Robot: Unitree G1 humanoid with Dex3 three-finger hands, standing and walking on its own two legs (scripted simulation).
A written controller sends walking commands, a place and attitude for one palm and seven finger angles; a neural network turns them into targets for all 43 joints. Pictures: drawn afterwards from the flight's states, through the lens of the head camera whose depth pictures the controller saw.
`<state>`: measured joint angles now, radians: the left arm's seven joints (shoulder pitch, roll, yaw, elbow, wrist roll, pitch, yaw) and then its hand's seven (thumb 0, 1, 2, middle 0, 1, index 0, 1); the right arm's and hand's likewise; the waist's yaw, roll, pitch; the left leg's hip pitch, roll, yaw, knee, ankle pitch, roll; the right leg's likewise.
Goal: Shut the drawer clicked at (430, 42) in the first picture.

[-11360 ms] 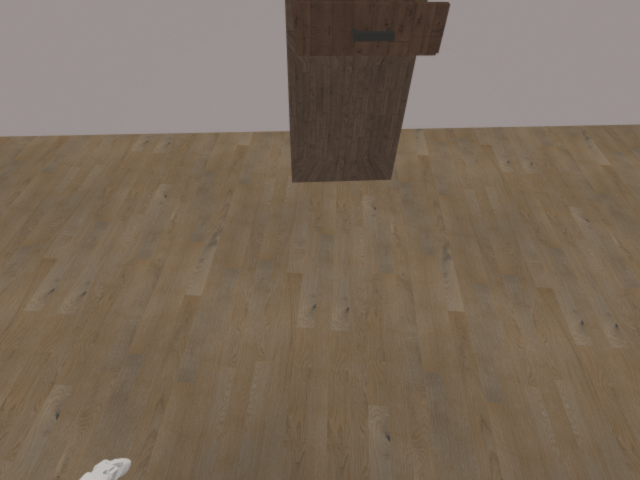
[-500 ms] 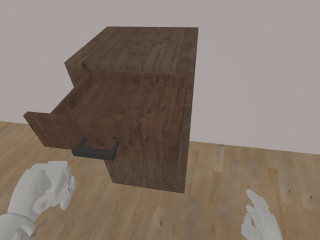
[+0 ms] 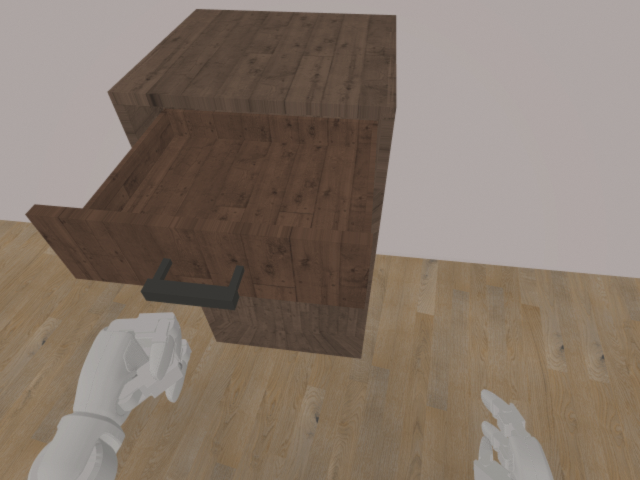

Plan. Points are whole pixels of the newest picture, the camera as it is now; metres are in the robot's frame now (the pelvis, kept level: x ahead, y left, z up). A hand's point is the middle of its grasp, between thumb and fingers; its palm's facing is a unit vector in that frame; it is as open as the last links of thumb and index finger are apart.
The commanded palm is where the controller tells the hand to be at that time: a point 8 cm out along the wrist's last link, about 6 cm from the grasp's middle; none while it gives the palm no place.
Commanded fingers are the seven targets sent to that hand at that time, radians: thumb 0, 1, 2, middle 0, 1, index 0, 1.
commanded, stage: bring the fist close to the handle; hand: left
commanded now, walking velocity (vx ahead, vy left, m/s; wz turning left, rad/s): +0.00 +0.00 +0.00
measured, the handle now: (196, 281) +0.35 +0.19 +0.06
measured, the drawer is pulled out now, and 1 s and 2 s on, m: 0.28 0.28 0.18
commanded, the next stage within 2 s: push the drawer shut in 0.78 s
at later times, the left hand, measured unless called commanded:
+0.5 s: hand (214, 355) +0.25 +0.15 +0.05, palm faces -0.07 -1.00 -0.05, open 3.3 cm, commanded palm +0.23 +0.21 +0.06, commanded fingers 0.00 0.90 0.90 -1.40 -1.60 -1.40 -1.60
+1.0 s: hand (210, 344) +0.26 +0.15 +0.06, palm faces -0.04 -1.00 -0.08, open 3.3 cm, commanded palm +0.24 +0.21 +0.06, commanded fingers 0.00 0.90 0.90 -1.40 -1.60 -1.40 -1.60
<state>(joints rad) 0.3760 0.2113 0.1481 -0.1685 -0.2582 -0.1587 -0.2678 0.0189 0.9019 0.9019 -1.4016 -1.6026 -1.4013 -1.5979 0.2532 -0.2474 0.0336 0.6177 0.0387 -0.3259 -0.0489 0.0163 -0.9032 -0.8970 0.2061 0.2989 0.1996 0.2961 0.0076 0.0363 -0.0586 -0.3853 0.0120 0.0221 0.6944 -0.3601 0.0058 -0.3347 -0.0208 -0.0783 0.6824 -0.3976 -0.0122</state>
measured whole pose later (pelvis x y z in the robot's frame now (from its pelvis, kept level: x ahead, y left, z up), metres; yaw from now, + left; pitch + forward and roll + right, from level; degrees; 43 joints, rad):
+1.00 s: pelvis -0.01 -0.02 -0.02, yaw +0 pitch +7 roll +0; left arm 0.16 0.24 0.16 0.12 -0.26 -0.31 -0.25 0.02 0.90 0.90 -1.40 -1.60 -1.40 -1.60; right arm 0.23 -0.27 0.02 0.59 0.04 -0.18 -0.04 0.01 -0.91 -0.90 0.20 0.30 0.20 0.30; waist -0.02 0.05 -0.08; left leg -0.54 0.03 0.00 0.81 -0.39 -0.03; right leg -0.50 0.00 -0.10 0.82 -0.45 -0.05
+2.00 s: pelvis -0.02 +0.00 -0.02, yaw -1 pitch +10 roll +0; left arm -0.42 0.26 0.16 0.69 -0.18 -0.33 -0.17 0.03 0.85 0.92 -1.40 -1.60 -1.40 -1.60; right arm 0.30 -0.26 0.02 0.65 0.03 -0.06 -0.02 0.01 -0.91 -0.90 0.21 0.30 0.20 0.30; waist -0.07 0.02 -0.06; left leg -0.61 0.02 0.03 0.81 -0.37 0.01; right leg -0.57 -0.02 -0.06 0.81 -0.41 -0.02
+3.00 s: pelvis -0.01 +0.00 -0.03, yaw -3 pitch +19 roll -1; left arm -0.92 0.47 0.37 1.18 -0.08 -0.36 -0.22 0.05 0.83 0.90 -1.40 -1.60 -1.40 -1.60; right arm 0.42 -0.27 0.02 0.66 0.00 0.02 0.00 0.01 -0.91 -0.90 0.21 0.30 0.20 0.30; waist -0.18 0.03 -0.09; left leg -0.83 0.06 0.04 0.91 -0.41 0.00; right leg -0.79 0.02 -0.05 0.88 -0.42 -0.02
